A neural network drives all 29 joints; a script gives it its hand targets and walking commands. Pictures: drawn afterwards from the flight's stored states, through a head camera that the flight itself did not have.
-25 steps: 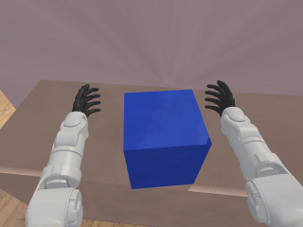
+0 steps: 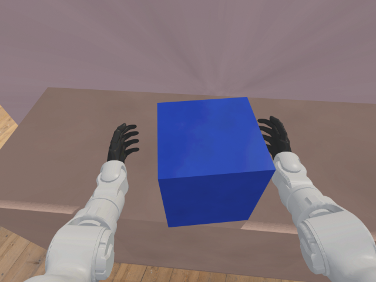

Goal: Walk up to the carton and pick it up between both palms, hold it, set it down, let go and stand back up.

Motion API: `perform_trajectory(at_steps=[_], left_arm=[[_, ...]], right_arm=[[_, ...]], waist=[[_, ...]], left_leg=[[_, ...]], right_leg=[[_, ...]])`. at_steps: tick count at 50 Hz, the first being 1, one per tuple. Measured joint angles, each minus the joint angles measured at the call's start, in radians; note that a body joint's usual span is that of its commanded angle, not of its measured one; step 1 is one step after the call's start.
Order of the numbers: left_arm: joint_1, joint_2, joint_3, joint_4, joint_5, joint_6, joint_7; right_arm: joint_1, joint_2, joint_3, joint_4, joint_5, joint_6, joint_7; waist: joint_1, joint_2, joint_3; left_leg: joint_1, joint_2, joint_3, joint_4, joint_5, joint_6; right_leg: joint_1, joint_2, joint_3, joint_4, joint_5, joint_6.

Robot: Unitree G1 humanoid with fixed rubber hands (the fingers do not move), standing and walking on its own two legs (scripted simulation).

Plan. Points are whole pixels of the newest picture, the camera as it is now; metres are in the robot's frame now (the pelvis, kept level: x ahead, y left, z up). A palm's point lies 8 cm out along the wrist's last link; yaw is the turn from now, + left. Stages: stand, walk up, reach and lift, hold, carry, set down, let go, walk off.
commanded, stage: reach and lift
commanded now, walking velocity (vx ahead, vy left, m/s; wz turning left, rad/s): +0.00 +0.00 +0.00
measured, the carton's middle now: (205, 165) +0.40 +0.03 +0.00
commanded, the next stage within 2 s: none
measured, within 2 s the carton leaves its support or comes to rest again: neither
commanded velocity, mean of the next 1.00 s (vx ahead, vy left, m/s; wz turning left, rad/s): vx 0.00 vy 0.00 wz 0.00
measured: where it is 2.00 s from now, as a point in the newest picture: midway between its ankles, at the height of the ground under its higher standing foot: outside the picture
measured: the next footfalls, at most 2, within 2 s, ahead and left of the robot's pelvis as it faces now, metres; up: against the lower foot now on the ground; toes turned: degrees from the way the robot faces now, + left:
none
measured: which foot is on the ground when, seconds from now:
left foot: down 0.00-1.00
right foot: down 0.00-1.00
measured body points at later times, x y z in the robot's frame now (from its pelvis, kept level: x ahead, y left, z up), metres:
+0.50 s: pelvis -0.01 +0.00 -0.01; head +0.06 +0.00 +0.44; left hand +0.40 +0.19 +0.03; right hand +0.44 -0.11 +0.04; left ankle +0.02 +0.11 -0.73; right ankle -0.01 -0.09 -0.73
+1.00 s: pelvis +0.01 -0.01 +0.02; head +0.06 +0.01 +0.46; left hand +0.38 +0.20 +0.03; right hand +0.42 -0.10 +0.04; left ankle +0.02 +0.11 -0.73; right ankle -0.01 -0.09 -0.73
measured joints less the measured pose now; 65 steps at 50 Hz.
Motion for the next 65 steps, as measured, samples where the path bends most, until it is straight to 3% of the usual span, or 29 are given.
perform_trajectory(at_steps=[10,17,25,29,34,38,47,52,65], left_arm=[[-0.011,0.0,-0.041,-0.008,-0.055,-0.008,0.014],[-0.038,-0.041,0.008,0.005,-0.003,-0.039,0.01],[-0.02,-0.12,0.195,-0.047,0.168,-0.043,0.038],[0.004,-0.14,0.278,-0.093,0.277,-0.028,0.038],[0.056,-0.179,0.348,-0.148,0.378,-0.033,0.043],[0.085,-0.192,0.381,-0.176,0.419,-0.03,0.022],[0.121,-0.216,0.385,-0.257,0.46,0.021,0.006],[0.144,-0.224,0.395,-0.287,0.481,0.026,-0.003],[0.163,-0.238,0.39,-0.328,0.504,0.036,-0.007]], right_arm=[[-0.008,-0.014,0.01,-0.03,0.011,0.009,0.022],[-0.033,0.038,-0.042,-0.023,-0.063,-0.001,0.006],[-0.018,0.121,-0.198,-0.065,-0.241,-0.013,-0.036],[0.007,0.165,-0.326,-0.094,-0.396,-0.021,-0.04],[0.077,0.22,-0.473,-0.164,-0.564,-0.051,-0.021],[0.109,0.245,-0.524,-0.191,-0.629,-0.06,-0.011],[0.143,0.269,-0.586,-0.222,-0.702,-0.064,-0.003],[0.161,0.281,-0.589,-0.242,-0.72,-0.065,-0.002],[0.184,0.283,-0.586,-0.252,-0.712,-0.086,0.0]], waist=[[0.006,0.006,-0.03],[-0.002,0.01,-0.039],[-0.027,-0.002,0.017],[-0.037,0.0,0.058],[-0.025,0.008,0.09],[-0.018,0.003,0.135],[-0.007,-0.023,0.159],[-0.018,-0.02,0.163],[-0.025,-0.029,0.178]], left_leg=[[-0.089,0.004,0.007,0.046,-0.008,0.004],[-0.122,0.001,0.003,0.068,-0.013,0.004],[-0.056,-0.003,0.004,0.036,-0.004,0.002],[0.016,-0.006,0.005,-0.018,0.015,0.0],[0.109,-0.005,0.012,-0.095,0.04,0.0],[0.193,-0.01,0.016,-0.147,0.054,0.002],[0.257,-0.01,0.015,-0.199,0.066,-0.002],[0.275,-0.012,0.011,-0.207,0.065,-0.001],[0.303,-0.015,0.019,-0.221,0.069,0.006]], right_leg=[[-0.096,0.001,0.006,0.053,-0.008,-0.002],[-0.132,-0.004,0.002,0.088,-0.022,-0.003],[-0.072,-0.007,0.004,0.069,-0.021,-0.003],[0.0,-0.006,0.005,0.014,-0.001,-0.004],[0.096,0.0,0.013,-0.076,0.034,-0.005],[0.176,-0.002,0.017,-0.119,0.044,-0.002],[0.244,0.001,0.017,-0.181,0.061,-0.004],[0.269,0.001,0.013,-0.2,0.066,0.0],[0.301,-0.002,0.021,-0.227,0.078,0.005]])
